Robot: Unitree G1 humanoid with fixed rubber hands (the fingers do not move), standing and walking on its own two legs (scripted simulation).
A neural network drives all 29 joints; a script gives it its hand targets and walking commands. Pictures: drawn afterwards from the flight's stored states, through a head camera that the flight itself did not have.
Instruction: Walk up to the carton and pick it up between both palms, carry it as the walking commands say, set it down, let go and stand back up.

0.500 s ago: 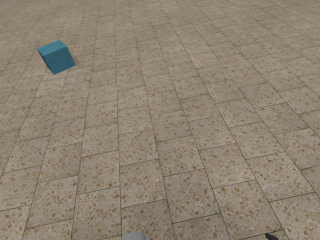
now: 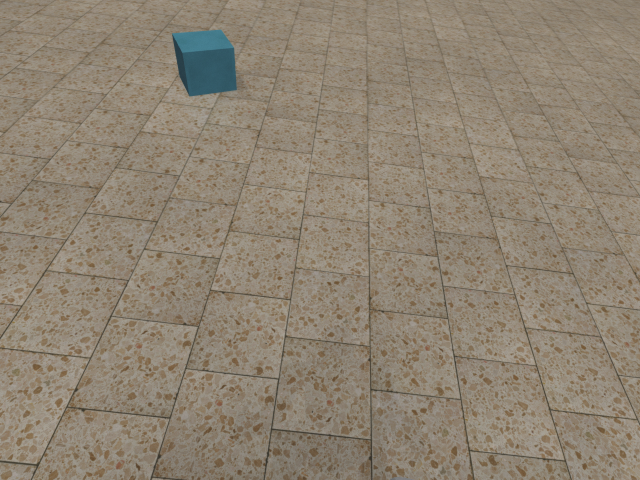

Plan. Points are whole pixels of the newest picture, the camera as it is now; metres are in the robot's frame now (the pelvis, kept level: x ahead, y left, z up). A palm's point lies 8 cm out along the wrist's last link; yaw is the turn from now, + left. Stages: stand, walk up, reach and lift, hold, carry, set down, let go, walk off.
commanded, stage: walk up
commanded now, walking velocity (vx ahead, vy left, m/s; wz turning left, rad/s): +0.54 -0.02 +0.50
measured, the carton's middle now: (205, 62) +2.35 +0.69 -0.65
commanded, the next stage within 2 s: none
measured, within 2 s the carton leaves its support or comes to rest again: neither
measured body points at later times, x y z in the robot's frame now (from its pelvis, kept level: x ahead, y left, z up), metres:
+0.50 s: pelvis +0.29 +0.03 -0.02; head +0.31 +0.06 +0.43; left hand +0.41 +0.27 -0.16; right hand +0.17 -0.22 -0.14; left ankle +0.03 +0.07 -0.68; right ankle +0.35 -0.05 -0.74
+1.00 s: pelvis +0.59 +0.15 -0.01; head +0.62 +0.16 +0.44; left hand +0.47 +0.37 -0.16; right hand +0.76 -0.06 -0.15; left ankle +0.61 +0.26 -0.74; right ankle +0.51 -0.01 -0.64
